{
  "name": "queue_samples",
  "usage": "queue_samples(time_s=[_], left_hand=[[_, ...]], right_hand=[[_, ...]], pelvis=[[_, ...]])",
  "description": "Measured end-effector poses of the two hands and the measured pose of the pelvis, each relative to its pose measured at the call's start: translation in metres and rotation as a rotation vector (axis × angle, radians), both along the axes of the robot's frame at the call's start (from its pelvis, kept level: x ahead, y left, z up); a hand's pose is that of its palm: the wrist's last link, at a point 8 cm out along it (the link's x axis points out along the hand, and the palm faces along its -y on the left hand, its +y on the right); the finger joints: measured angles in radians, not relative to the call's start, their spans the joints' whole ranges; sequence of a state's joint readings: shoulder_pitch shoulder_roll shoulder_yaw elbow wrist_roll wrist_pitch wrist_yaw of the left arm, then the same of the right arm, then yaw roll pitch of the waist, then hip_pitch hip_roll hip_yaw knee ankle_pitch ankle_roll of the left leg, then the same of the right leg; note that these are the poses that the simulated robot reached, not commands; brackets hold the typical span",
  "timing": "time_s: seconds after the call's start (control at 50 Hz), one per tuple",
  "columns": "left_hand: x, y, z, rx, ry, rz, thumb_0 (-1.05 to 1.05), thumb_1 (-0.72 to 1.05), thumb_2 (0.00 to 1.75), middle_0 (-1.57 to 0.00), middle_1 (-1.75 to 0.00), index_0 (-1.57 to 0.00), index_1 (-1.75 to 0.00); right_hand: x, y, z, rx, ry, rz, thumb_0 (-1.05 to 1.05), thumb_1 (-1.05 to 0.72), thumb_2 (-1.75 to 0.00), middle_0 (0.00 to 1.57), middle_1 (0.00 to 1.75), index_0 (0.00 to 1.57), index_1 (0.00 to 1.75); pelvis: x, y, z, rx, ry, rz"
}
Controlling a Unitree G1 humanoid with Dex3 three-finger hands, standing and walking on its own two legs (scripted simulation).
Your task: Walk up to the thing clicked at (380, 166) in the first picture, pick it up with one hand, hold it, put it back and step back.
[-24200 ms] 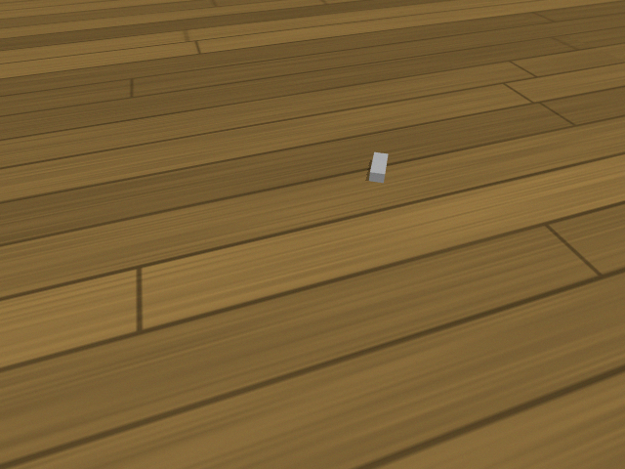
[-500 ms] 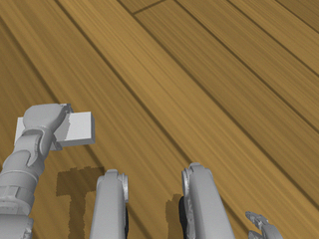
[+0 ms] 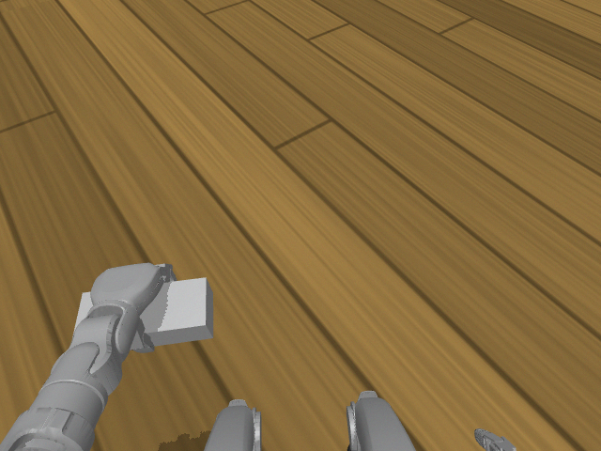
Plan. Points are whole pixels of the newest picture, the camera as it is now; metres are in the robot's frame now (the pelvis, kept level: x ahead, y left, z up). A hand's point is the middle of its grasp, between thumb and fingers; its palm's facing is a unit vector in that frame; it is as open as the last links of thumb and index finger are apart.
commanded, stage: lift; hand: left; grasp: from above
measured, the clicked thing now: (148, 315) +0.36 +0.23 -0.09
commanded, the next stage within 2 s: hold in 0.48 s
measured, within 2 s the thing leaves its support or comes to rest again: neither
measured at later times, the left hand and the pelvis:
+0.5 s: hand (129, 285) +0.35 +0.22 +0.02, palm faces -0.43 -0.08 -0.90, open 10.5 cm; pelvis +0.03 +0.00 +0.09, yaw +0 degrees
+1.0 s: hand (124, 254) +0.38 +0.22 +0.06, palm faces -0.45 -0.07 -0.89, open 10.5 cm; pelvis +0.06 +0.00 +0.11, yaw -1 degrees
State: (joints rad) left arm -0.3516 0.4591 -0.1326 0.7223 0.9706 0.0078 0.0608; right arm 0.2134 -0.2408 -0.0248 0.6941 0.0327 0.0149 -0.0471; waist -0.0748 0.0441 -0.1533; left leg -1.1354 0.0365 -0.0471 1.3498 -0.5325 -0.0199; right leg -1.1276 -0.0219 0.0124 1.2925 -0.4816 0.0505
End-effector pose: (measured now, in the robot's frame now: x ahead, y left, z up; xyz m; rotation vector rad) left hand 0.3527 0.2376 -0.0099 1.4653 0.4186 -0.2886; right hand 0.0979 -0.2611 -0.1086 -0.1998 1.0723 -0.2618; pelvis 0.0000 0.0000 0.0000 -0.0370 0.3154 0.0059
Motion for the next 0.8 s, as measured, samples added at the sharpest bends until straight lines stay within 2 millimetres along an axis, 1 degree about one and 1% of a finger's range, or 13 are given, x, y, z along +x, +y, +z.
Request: queue_samples(time_s=[0.08,0.18,0.36,0.48,0.58,0.8], left_hand=[[-0.002,-0.005,0.019,0.006,0.001,0.002,0.0,-0.08,0.55,-0.63,-0.65,-0.66,-0.59],[-0.005,-0.012,0.036,0.006,0.016,0.0,0.0,-0.08,0.56,-0.63,-0.65,-0.66,-0.59],[0.0,-0.014,0.064,0.015,0.004,-0.003,0.0,-0.08,0.56,-0.63,-0.65,-0.67,-0.59],[0.006,-0.012,0.082,0.016,-0.004,0.018,0.0,-0.08,0.55,-0.63,-0.65,-0.66,-0.59],[0.011,-0.011,0.091,0.015,0.009,0.018,0.0,-0.08,0.55,-0.63,-0.65,-0.66,-0.59],[0.023,-0.012,0.11,0.021,0.019,-0.009,0.0,-0.08,0.55,-0.63,-0.65,-0.66,-0.59]], right_hand=[[-0.002,-0.003,0.019,0.001,-0.005,-0.016,0.01,-0.91,-0.9,0.21,0.3,0.2,0.3],[-0.002,-0.004,0.04,0.001,-0.008,-0.024,0.01,-0.91,-0.91,0.21,0.3,0.2,0.3],[0.009,-0.001,0.068,0.01,-0.019,-0.02,0.01,-0.91,-0.9,0.2,0.3,0.2,0.3],[0.021,0.002,0.082,0.023,-0.034,-0.018,0.01,-0.9,-0.9,0.2,0.3,0.2,0.3],[0.033,0.005,0.091,0.03,-0.051,-0.015,0.01,-0.9,-0.9,0.2,0.3,0.2,0.3],[0.055,0.006,0.103,0.041,-0.065,-0.016,0.01,-0.9,-0.9,0.2,0.3,0.2,0.3]], pelvis=[[0.006,-0.001,0.02,0.004,-0.033,-0.003],[0.012,-0.001,0.041,0.01,-0.071,-0.005],[0.023,0.0,0.07,0.02,-0.12,-0.01],[0.033,0.001,0.084,0.022,-0.147,-0.013],[0.04,0.003,0.093,0.024,-0.162,-0.015],[0.056,0.004,0.105,0.027,-0.185,-0.022]])
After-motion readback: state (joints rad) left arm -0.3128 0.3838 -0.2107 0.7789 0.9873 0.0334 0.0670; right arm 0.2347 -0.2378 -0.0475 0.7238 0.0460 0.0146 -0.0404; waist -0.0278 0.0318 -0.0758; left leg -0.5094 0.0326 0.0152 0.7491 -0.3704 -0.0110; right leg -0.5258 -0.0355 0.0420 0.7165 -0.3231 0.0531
